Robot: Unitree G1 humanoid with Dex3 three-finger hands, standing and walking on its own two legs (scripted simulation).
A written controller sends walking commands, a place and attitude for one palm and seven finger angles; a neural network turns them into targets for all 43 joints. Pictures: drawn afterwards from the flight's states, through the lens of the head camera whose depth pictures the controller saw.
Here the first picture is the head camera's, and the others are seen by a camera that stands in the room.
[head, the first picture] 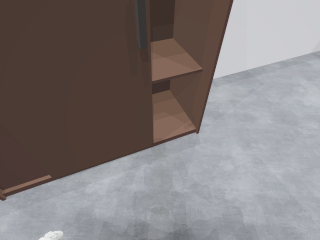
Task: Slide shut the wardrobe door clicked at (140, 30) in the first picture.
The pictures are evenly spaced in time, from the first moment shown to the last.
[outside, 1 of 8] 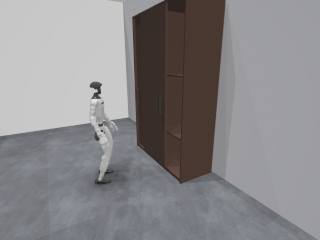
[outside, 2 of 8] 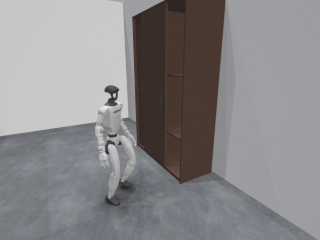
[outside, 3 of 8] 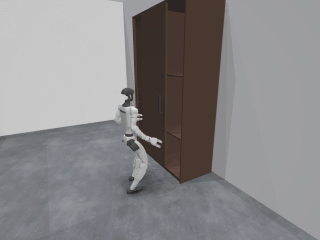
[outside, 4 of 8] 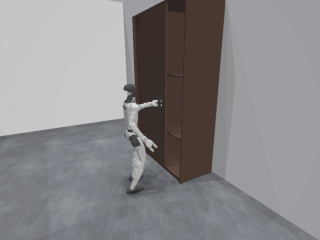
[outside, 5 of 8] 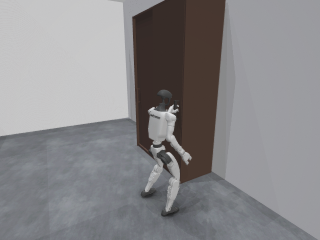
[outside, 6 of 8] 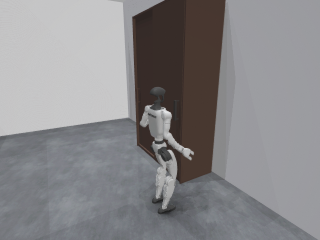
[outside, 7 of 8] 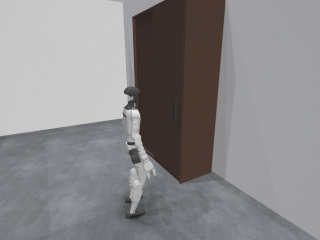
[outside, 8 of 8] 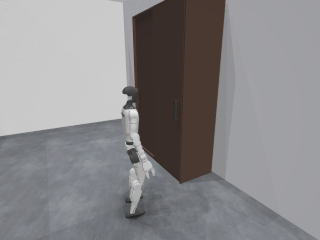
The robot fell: no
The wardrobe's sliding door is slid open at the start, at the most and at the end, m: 0.37 0.37 0.00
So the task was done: yes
